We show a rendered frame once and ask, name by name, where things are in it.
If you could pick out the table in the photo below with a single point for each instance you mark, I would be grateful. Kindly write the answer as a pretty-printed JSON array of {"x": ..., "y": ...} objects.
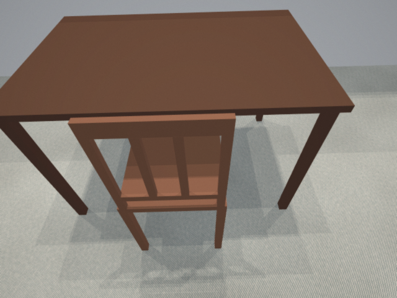
[{"x": 243, "y": 62}]

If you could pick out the chair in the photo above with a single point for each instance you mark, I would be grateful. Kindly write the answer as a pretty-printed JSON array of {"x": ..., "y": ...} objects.
[{"x": 176, "y": 163}]

